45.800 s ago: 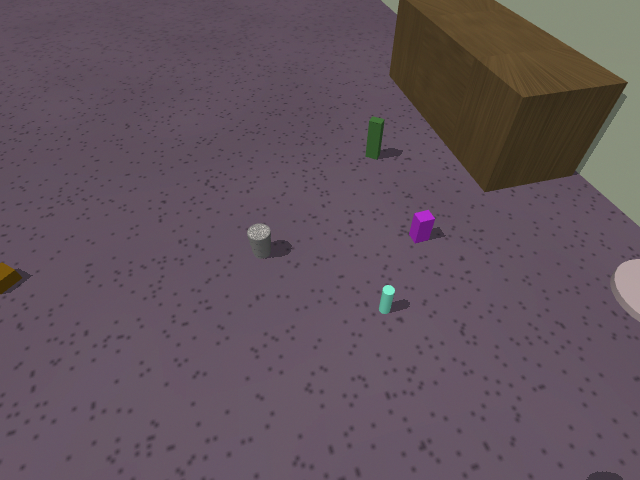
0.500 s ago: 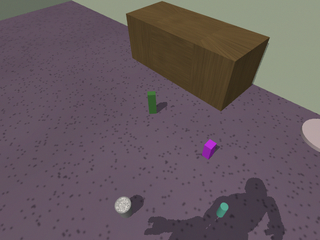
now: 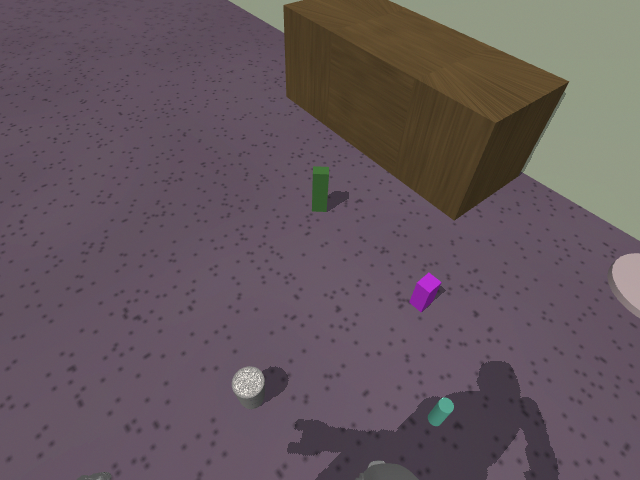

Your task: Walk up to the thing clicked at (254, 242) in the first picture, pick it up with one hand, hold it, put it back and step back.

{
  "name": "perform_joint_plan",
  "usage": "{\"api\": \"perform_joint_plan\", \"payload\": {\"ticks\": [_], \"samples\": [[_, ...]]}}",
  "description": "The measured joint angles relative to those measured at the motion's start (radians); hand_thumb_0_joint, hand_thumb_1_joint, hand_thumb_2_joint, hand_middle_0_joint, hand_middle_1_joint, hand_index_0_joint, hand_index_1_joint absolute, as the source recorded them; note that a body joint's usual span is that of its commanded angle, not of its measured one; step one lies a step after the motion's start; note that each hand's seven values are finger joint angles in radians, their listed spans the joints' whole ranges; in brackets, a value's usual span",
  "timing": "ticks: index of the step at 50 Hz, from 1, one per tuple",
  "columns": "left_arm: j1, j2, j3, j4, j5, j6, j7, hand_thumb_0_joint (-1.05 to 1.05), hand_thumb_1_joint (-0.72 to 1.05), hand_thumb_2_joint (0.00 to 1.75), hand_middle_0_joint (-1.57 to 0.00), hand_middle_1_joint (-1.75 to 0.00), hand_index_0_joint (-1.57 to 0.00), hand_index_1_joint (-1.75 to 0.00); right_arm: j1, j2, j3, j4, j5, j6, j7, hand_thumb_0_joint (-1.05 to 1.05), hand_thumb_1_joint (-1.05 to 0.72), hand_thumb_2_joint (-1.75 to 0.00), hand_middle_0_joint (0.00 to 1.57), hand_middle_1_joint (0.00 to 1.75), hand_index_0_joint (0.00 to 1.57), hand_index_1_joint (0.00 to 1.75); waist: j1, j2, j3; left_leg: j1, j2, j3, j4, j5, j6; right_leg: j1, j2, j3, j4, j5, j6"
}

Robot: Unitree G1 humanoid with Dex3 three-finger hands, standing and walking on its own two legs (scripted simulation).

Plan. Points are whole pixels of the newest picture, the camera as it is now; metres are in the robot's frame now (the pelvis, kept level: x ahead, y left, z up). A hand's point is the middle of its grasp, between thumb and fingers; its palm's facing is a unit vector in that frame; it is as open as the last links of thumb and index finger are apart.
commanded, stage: walk up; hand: left
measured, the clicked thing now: (250, 389) +0.49 +0.18 -0.70
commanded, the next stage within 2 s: stand in 1.10 s
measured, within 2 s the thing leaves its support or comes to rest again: neither
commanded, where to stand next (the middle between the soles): +0.09 -0.03 m, yaw -5 degrees
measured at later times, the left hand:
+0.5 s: hand out of the picture +0.08 +0.25 -0.13, palm faces -0.06 -0.93 -0.36, open 7.4 cm
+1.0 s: hand out of the picture +0.05 +0.26 -0.14, palm faces -0.10 -0.94 -0.31, open 7.4 cm
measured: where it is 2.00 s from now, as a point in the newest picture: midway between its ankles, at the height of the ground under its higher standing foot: outside the picture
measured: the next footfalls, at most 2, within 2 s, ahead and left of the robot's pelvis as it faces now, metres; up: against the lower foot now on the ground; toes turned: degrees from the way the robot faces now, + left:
right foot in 0.18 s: +0.00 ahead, -0.12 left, +0.00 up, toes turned -3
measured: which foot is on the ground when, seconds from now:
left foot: down 0.00-1.00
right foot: up 0.00-0.16, down 0.18-1.00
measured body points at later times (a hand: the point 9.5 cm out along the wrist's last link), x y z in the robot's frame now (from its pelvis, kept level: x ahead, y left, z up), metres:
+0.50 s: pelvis -0.03 +0.00 +0.01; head -0.02 -0.01 +0.46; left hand +0.08 +0.30 -0.11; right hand +0.06 -0.29 -0.12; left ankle -0.01 +0.13 -0.72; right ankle -0.04 -0.12 -0.72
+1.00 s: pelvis -0.04 +0.02 +0.02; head -0.03 +0.02 +0.47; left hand +0.05 +0.31 -0.12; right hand +0.01 -0.29 -0.11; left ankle -0.01 +0.13 -0.72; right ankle -0.04 -0.12 -0.72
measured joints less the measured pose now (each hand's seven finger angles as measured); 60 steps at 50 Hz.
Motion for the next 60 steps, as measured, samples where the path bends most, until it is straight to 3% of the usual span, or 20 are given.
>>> {"api": "perform_joint_plan", "payload": {"ticks": [2, 4, 8, 10, 12, 15, 16, 17, 20, 25, 33, 60], "samples": [[0.002, 0.009, 0.003, -0.003, -0.011, 0.000, 0.003, 0.01, 0.90, 0.89, -0.20, -0.30, -0.21, -0.30, -0.018, 0.008, 0.002, -0.018, -0.001, -0.002, -0.010, 0.01, -0.91, -0.90, 0.20, 0.30, 0.20, 0.30, 0.007, -0.005, 0.019, -0.013, 0.010, -0.003, -0.025, 0.025, -0.001, -0.016, 0.042, 0.036, 0.128, -0.023, -0.010], [0.007, 0.017, 0.006, -0.008, -0.017, -0.009, 0.005, 0.01, 0.90, 0.89, -0.20, -0.30, -0.21, -0.30, -0.046, 0.011, 0.002, -0.036, 0.002, -0.011, -0.015, 0.01, -0.91, -0.90, 0.20, 0.30, 0.21, 0.30, 0.022, -0.017, 0.039, -0.031, 0.011, 0.007, -0.041, 0.044, -0.006, 0.000, 0.052, 0.050, 0.148, -0.013, -0.011], [0.027, 0.012, -0.007, 0.005, -0.011, -0.033, 0.003, 0.01, 0.90, 0.89, -0.20, -0.30, -0.20, -0.29, -0.107, -0.008, 0.001, -0.076, 0.006, -0.019, -0.016, 0.01, -0.90, -0.90, 0.20, 0.30, 0.21, 0.30, 0.043, -0.012, 0.065, -0.079, 0.013, 0.035, 0.008, 0.029, -0.007, 0.141, 0.005, 0.000, -0.141, 0.011, 0.014], [0.034, -0.009, -0.013, 0.031, 0.000, -0.052, 0.008, 0.01, 0.90, 0.89, -0.20, -0.30, -0.20, -0.29, -0.145, -0.025, -0.001, -0.083, 0.013, -0.015, -0.016, 0.01, -0.90, -0.90, 0.20, 0.30, 0.21, 0.30, 0.050, 0.029, 0.080, -0.099, 0.042, 0.039, 0.077, -0.007, -0.013, 0.216, 0.018, -0.026, -0.301, 0.119, 0.010], [0.036, -0.038, -0.028, 0.056, 0.015, -0.064, 0.008, 0.01, 0.90, 0.89, -0.20, -0.30, -0.20, -0.29, -0.168, -0.027, 0.000, -0.078, 0.025, -0.009, -0.021, 0.01, -0.91, -0.90, 0.20, 0.29, 0.20, 0.30, 0.039, 0.083, 0.088, -0.097, 0.060, 0.002, 0.101, -0.014, 0.000, 0.243, 0.044, -0.050, -0.320, 0.131, 0.004], [0.058, -0.043, -0.046, 0.063, 0.017, -0.074, -0.001, 0.01, 0.90, 0.89, -0.20, -0.30, -0.21, -0.30, -0.176, 0.004, 0.016, -0.061, 0.031, -0.015, -0.019, 0.01, -0.91, -0.90, 0.20, 0.29, 0.20, 0.30, 0.057, 0.056, 0.049, -0.066, 0.017, 0.005, 0.052, -0.059, 0.017, 0.229, 0.010, -0.018, -0.297, 0.119, 0.002], [0.059, -0.046, -0.050, 0.066, 0.014, -0.074, -0.003, 0.01, 0.90, 0.89, -0.20, -0.30, -0.21, -0.30, -0.176, 0.008, 0.020, -0.056, 0.034, -0.023, -0.015, 0.01, -0.91, -0.90, 0.20, 0.29, 0.20, 0.30, 0.051, 0.057, 0.038, -0.045, 0.016, 0.003, 0.003, 0.024, 0.016, 0.231, 0.003, -0.019, -0.297, 0.117, 0.006], [0.052, -0.048, -0.052, 0.071, 0.009, -0.074, -0.004, 0.01, 0.90, 0.89, -0.20, -0.30, -0.21, -0.30, -0.178, 0.013, 0.022, -0.047, 0.036, -0.031, -0.012, 0.01, -0.91, -0.90, 0.20, 0.29, 0.20, 0.30, 0.046, 0.056, 0.034, -0.032, 0.008, 0.002, -0.023, 0.062, -0.004, 0.235, -0.008, -0.021, -0.295, 0.115, 0.012], [0.027, -0.050, -0.052, 0.075, 0.002, -0.077, -0.006, 0.01, 0.90, 0.89, -0.20, -0.30, -0.21, -0.30, -0.183, 0.031, 0.033, -0.015, 0.035, -0.041, -0.006, 0.01, -0.91, -0.90, 0.20, 0.29, 0.20, 0.30, 0.054, 0.049, 0.017, -0.005, -0.005, 0.013, -0.065, 0.070, -0.022, 0.249, -0.024, -0.011, -0.317, 0.130, 0.021], [-0.014, -0.036, -0.051, 0.096, 0.004, -0.082, -0.011, 0.01, 0.90, 0.89, -0.20, -0.30, -0.21, -0.30, -0.196, 0.055, 0.049, 0.036, 0.032, -0.044, 0.002, 0.01, -0.91, -0.90, 0.20, 0.30, 0.21, 0.30, 0.050, 0.035, -0.015, 0.031, -0.008, 0.019, -0.135, 0.108, -0.021, 0.282, -0.027, -0.005, -0.382, 0.172, 0.025], [-0.064, -0.028, -0.052, 0.141, 0.004, -0.079, -0.018, 0.01, 0.90, 0.89, -0.20, -0.30, -0.20, -0.30, -0.200, 0.045, 0.050, 0.112, 0.026, -0.054, 0.003, 0.01, -0.91, -0.90, 0.20, 0.30, 0.21, 0.30, 0.039, 0.022, -0.038, 0.069, -0.006, 0.029, -0.234, 0.172, -0.014, 0.324, -0.026, 0.004, -0.499, 0.248, 0.035], [-0.022, -0.042, -0.057, 0.234, 0.007, -0.076, -0.016, 0.01, 0.90, 0.89, -0.20, -0.30, -0.20, -0.29, -0.214, 0.055, 0.040, 0.174, 0.025, -0.054, -0.002, 0.01, -0.91, -0.90, 0.20, 0.29, 0.20, 0.30, 0.038, 0.020, -0.029, 0.104, -0.013, 0.036, -0.314, 0.201, -0.006, 0.364, -0.035, 0.010, -0.594, 0.287, 0.047]]}}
